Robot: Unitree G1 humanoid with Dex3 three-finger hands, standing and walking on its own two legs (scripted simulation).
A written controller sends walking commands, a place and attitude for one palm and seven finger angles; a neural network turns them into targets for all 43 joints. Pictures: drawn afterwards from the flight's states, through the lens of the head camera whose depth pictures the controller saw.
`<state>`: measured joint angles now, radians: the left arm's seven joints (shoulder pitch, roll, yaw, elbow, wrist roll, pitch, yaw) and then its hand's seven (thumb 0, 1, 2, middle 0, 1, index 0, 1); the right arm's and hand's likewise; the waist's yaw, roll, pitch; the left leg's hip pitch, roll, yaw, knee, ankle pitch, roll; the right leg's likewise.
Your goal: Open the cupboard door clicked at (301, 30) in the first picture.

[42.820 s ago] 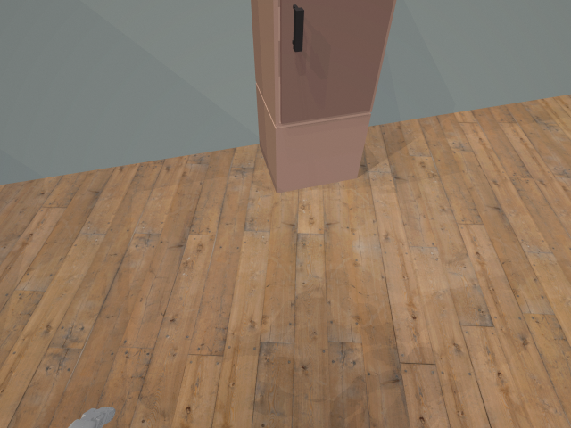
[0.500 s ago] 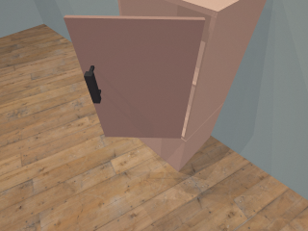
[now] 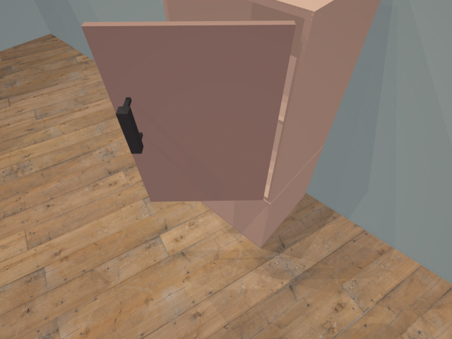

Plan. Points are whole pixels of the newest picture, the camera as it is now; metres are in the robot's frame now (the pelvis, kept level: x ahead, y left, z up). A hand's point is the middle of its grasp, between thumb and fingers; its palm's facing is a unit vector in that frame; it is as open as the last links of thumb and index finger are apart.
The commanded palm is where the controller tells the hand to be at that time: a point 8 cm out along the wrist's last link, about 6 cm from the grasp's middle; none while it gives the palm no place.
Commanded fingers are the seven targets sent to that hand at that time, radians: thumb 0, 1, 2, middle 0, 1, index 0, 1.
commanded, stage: come to a stop and stand still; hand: left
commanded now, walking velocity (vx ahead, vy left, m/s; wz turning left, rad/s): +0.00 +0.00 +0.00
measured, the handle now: (132, 125) +0.56 +0.25 +0.04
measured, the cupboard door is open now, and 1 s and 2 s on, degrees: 42 42 42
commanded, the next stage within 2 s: look again from close up in 0.40 s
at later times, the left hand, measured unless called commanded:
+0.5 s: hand out of the picture -0.01 +0.19 -0.16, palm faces -0.02 -0.98 -0.22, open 7.4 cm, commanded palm none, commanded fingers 0.00 0.90 0.90 -0.20 -0.30 -0.20 -0.30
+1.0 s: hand out of the picture +0.03 +0.18 -0.16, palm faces +0.00 -0.98 -0.21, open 7.3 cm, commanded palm none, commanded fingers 0.00 0.90 0.90 -0.20 -0.30 -0.20 -0.30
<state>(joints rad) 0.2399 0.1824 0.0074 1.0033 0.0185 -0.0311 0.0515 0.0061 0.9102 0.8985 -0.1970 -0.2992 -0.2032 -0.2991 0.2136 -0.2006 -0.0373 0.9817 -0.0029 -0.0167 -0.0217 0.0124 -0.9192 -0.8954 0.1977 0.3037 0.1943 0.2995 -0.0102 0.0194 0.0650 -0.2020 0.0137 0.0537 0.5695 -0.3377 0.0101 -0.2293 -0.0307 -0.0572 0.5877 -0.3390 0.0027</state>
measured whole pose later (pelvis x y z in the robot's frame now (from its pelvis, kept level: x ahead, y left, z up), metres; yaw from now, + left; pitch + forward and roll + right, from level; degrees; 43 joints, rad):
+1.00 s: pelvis +0.00 -0.01 +0.01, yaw +0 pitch -1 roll +1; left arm 0.22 0.18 0.00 1.10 0.01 -0.02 0.02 0.01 0.91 0.90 -0.20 -0.30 -0.20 -0.30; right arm 0.23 -0.17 0.00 1.13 -0.01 -0.03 -0.03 0.01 -0.91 -0.90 0.20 0.30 0.20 0.30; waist 0.00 -0.01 0.04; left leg -0.13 0.01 0.06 0.43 -0.28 0.00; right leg -0.17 -0.03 -0.05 0.47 -0.28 0.00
